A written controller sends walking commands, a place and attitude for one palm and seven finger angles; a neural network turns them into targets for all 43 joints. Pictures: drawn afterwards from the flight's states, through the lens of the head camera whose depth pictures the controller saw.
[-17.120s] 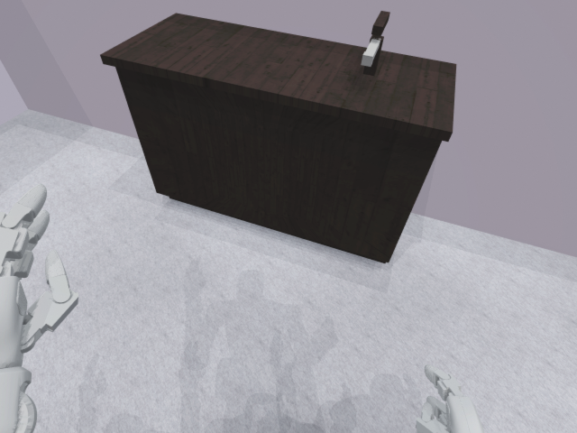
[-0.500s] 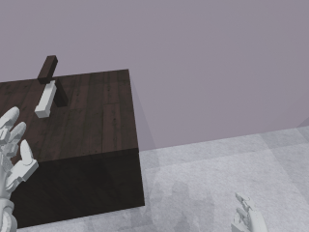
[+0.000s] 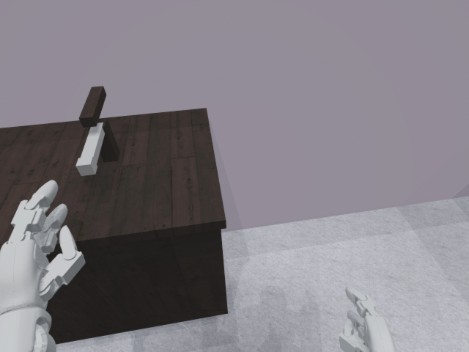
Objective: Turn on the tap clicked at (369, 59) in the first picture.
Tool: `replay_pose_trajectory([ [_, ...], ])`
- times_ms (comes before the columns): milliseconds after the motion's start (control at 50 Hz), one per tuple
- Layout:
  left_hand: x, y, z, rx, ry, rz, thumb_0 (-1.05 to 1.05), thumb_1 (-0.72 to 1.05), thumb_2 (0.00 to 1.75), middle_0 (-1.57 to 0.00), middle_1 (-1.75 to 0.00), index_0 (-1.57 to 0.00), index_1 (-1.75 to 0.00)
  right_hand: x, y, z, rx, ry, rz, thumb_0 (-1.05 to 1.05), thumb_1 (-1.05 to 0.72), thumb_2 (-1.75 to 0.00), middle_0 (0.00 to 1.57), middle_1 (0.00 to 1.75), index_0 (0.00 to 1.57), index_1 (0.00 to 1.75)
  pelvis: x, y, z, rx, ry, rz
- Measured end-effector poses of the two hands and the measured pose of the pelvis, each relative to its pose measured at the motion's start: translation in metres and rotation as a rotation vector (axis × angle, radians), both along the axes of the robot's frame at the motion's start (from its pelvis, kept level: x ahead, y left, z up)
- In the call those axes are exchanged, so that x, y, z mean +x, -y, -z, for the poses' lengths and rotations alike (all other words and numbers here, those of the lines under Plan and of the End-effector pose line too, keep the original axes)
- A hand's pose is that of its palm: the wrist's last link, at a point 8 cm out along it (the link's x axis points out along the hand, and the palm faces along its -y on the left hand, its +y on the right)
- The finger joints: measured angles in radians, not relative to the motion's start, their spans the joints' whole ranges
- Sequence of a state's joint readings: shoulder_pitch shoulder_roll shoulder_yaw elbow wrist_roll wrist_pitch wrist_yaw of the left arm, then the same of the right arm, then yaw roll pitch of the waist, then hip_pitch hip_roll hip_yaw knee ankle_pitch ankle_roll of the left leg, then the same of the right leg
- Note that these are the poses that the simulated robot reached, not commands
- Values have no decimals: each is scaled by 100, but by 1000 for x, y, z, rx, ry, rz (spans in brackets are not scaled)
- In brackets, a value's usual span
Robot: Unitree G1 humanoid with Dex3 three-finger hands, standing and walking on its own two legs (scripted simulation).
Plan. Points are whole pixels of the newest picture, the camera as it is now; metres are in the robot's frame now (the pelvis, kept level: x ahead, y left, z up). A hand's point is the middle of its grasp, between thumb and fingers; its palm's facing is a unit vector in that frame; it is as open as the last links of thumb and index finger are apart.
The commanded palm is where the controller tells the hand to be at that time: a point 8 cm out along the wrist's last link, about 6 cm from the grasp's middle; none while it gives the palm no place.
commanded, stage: turn the palm inward beside the body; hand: left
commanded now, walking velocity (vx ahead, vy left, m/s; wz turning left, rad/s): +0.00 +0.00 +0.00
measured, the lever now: (87, 166) +0.41 +0.36 +0.09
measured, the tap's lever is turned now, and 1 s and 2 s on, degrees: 0 0 0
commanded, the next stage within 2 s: reach beside the lever's end, fingers flat in 0.88 s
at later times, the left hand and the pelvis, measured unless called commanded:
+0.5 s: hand (83, 270) +0.18 +0.22 +0.14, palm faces +0.48 -0.87 -0.11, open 7.5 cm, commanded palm +0.12 +0.26 +0.15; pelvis +0.00 -0.01 +0.00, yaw +1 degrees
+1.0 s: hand (101, 262) +0.19 +0.21 +0.13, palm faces +0.46 -0.88 -0.12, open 7.5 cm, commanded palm +0.14 +0.25 +0.15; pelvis +0.01 -0.02 +0.00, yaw +1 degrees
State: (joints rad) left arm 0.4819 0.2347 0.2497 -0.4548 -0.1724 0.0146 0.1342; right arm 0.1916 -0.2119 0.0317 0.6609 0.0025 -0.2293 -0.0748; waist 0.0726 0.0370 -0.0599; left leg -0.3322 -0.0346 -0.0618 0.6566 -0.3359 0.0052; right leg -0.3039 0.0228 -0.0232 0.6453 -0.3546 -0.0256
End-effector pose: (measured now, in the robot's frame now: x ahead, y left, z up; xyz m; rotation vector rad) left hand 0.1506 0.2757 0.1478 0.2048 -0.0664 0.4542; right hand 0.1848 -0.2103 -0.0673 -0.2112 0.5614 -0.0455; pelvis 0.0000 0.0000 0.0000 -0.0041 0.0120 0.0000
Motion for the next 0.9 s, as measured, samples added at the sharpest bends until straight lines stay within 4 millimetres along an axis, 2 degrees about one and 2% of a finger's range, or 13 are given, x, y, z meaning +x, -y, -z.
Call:
replay_pose_trajectory([
  [400,-21,13,7,-68,-18,-34,2,89,90,-20,-30,-20,-30,-1,6,-3,4,37,-14,1,-91,-90,20,30,21,30,-5,7,1,-1,12,-11],
  [680,-12,25,6,-88,-42,-27,2,89,90,-20,-30,-20,-30,9,17,-3,15,51,-9,1,-91,-90,20,30,20,30,3,17,0,4,7,-14],
  [900,-5,27,7,-96,-31,-41,2,89,90,-20,-30,-20,-30,15,24,-1,11,38,-5,1,-91,-90,20,30,20,30,10,21,0,6,-3,-14],
])
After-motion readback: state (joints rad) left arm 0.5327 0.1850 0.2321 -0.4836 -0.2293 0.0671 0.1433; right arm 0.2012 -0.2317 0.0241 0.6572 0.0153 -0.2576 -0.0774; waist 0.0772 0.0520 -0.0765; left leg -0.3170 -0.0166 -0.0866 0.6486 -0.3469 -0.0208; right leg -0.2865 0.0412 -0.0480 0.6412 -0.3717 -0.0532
